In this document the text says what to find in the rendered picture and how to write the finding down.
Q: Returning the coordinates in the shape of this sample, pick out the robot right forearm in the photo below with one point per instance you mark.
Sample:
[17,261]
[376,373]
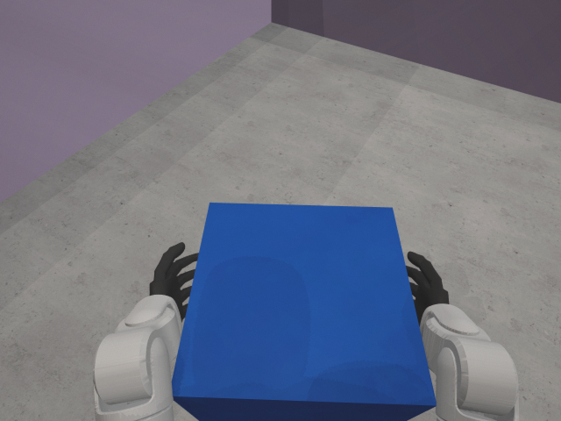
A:
[476,378]

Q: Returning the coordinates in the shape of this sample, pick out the robot right hand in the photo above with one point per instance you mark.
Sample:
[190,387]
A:
[430,290]

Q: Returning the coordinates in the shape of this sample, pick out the robot left hand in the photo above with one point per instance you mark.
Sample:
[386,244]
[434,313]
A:
[166,279]

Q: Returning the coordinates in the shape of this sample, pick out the robot left forearm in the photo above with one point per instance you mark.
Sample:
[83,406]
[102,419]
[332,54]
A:
[131,368]

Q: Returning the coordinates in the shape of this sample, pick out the carton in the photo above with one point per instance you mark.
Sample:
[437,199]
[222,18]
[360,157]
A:
[301,313]

